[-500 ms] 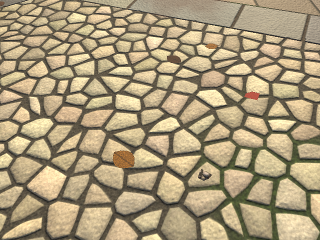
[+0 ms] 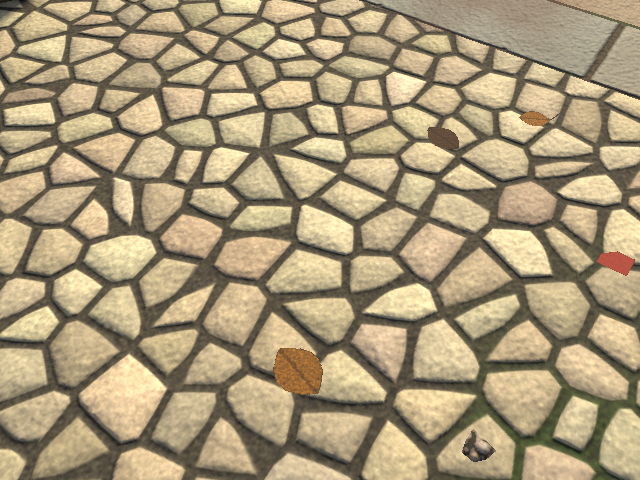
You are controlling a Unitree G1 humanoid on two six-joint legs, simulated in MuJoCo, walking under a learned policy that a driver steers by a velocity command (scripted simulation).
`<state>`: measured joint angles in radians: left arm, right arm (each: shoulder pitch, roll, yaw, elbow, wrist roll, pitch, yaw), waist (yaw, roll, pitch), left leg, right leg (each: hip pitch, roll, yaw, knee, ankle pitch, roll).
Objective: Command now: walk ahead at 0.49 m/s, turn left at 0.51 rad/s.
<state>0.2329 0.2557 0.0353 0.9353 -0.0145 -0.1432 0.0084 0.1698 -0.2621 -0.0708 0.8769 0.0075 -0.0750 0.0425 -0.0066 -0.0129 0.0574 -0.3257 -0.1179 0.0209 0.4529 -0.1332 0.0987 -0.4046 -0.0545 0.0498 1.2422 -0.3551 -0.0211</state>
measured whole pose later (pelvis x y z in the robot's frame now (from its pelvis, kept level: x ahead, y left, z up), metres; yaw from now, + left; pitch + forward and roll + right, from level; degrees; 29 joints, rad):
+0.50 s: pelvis +0.27 -0.06 +0.00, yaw +18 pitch +2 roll -1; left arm 0.10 0.25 0.04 0.76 0.02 -0.08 0.00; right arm 0.27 -0.32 -0.09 0.76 0.03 0.02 -0.03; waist -0.02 0.03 0.06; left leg -0.52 0.00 -0.06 1.18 -0.47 -0.05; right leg -0.34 0.00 -0.06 0.45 -0.15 -0.02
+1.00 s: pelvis +0.33 +0.01 +0.01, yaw +33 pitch +2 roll -1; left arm 0.11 0.33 0.08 0.79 0.00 0.00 0.01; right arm 0.16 -0.29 -0.07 0.62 0.00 0.02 -0.01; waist 0.00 -0.04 0.05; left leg -0.32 -0.03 -0.03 0.46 -0.17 0.05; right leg -0.51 -0.04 -0.01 1.04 -0.41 0.06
